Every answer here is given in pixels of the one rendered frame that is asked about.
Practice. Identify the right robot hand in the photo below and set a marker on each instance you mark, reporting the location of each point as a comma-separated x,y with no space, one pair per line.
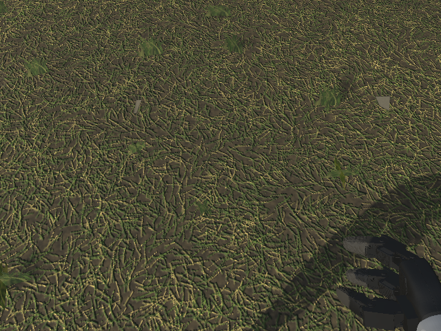
413,295

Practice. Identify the robot right forearm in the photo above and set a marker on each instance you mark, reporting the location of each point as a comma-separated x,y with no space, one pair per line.
432,323

